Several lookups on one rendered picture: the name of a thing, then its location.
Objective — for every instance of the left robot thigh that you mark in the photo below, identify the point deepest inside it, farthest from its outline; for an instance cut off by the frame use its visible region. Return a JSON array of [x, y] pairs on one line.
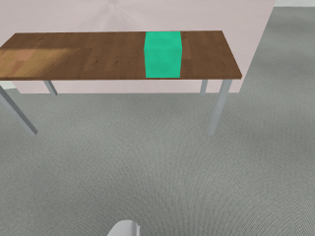
[[125, 228]]

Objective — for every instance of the carton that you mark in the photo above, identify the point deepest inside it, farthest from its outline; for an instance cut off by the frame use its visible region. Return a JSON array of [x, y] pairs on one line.
[[163, 53]]

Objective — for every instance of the table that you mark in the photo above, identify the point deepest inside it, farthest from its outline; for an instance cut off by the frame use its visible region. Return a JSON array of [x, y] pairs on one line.
[[111, 56]]

